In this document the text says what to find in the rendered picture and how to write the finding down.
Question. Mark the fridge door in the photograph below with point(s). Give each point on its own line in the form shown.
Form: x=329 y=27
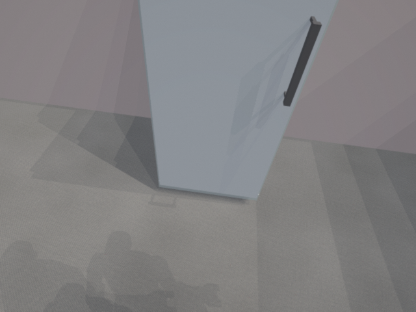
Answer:
x=217 y=72

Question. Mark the handle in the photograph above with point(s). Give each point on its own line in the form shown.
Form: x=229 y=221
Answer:
x=302 y=61

